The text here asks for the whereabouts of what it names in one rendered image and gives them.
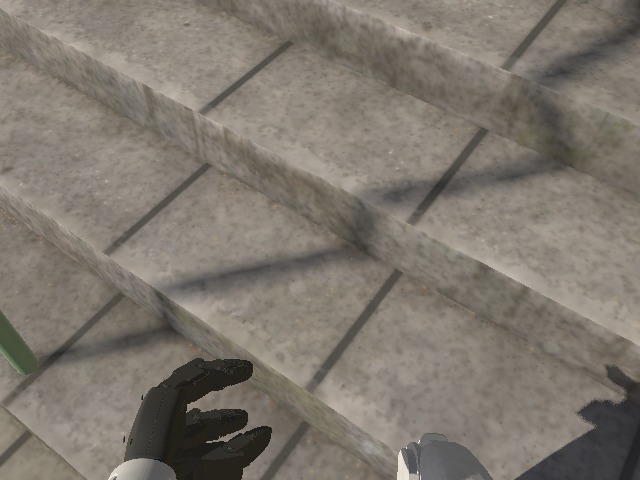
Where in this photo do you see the robot right thigh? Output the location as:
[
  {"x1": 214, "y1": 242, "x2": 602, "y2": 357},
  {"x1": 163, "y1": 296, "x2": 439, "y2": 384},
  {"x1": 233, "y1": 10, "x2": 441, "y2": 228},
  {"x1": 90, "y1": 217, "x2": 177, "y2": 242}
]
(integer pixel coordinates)
[{"x1": 397, "y1": 440, "x2": 493, "y2": 480}]

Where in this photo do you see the left robot forearm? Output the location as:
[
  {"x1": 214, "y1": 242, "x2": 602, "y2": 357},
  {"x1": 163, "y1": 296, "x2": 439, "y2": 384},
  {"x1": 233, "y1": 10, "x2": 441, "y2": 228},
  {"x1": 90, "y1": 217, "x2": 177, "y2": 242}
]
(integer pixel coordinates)
[{"x1": 108, "y1": 458, "x2": 177, "y2": 480}]

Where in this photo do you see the robot right shin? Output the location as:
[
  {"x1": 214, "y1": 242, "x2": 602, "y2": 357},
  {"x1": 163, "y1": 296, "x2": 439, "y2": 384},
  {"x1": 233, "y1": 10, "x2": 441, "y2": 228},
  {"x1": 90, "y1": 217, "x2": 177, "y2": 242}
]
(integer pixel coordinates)
[{"x1": 418, "y1": 433, "x2": 448, "y2": 446}]

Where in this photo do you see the left robot hand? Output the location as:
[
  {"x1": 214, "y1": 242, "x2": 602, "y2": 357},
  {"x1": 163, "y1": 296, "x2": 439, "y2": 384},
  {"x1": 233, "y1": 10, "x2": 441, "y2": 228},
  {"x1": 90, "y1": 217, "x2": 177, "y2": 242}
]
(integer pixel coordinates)
[{"x1": 123, "y1": 358, "x2": 272, "y2": 480}]

